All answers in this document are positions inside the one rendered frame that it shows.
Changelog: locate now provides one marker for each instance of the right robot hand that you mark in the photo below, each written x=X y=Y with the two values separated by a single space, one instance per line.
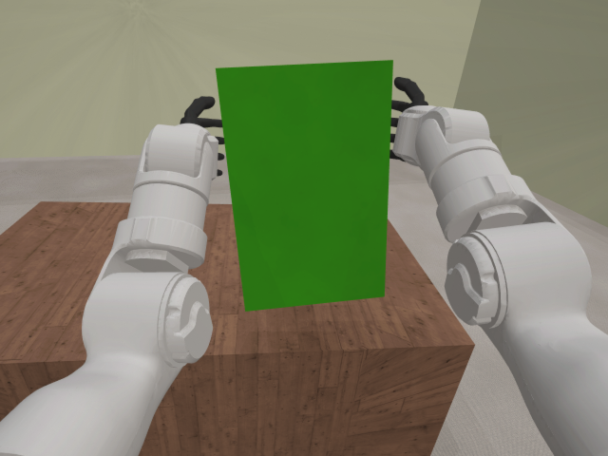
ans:
x=417 y=97

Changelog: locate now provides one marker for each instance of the robot right upper arm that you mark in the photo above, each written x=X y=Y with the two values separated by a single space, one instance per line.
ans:
x=527 y=286

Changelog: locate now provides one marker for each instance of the pedestal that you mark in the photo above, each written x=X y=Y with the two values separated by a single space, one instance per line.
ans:
x=364 y=377

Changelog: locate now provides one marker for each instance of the left robot hand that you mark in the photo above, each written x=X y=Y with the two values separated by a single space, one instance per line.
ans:
x=191 y=117

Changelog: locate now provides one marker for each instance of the carton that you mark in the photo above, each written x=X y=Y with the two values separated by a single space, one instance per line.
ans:
x=308 y=157

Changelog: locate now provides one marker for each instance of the robot right forearm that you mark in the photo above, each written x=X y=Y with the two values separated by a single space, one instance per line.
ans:
x=466 y=172

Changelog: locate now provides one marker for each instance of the robot left forearm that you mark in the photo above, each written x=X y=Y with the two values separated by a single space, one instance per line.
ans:
x=163 y=232

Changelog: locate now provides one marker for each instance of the robot left upper arm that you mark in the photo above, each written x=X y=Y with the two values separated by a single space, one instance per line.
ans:
x=140 y=329

